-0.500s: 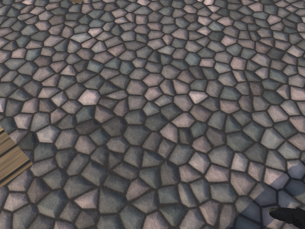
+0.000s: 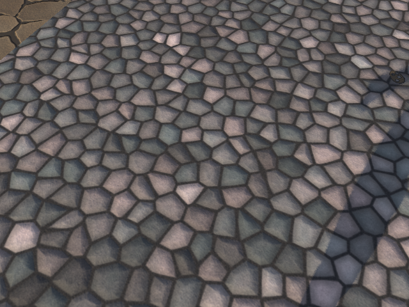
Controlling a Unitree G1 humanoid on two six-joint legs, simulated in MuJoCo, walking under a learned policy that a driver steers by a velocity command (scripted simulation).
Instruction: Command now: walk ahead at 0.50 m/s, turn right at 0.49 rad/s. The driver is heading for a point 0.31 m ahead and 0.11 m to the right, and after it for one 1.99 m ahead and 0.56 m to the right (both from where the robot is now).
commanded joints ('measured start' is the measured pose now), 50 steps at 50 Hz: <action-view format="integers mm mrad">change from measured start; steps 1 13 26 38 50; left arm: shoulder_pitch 295 119 251 120 22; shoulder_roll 231 214 228 124 131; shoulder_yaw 93 75 72 51 28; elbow -25 -90 -101 -169 -148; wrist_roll -2 7 -5 10 36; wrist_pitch -2 5 76 116 45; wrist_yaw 19 76 99 83 82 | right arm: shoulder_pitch -50 -165 -145 -240 -179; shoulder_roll -198 -70 -118 -167 -124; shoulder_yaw -39 9 -17 -36 -34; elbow -75 -190 -233 -195 -106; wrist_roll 5 -27 -24 -13 -15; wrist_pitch -1 -49 -15 36 65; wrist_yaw -23 6 8 -6 -3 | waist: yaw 220 40 47 42 29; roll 74 -32 159 179 -122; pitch -196 -55 -243 -145 -72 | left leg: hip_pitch -205 -606 -69 -324 -621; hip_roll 215 48 390 310 71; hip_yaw -24 -231 -687 -287 -251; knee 576 489 68 -47 698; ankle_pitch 1122 320 624 477 44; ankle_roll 46 -90 229 235 -83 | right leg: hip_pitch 495 227 -97 174 360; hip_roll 36 -52 43 -35 -208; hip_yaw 59 225 204 57 272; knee -72 -283 723 259 -257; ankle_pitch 1 508 -511 -289 255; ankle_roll -109 -153 156 133 -119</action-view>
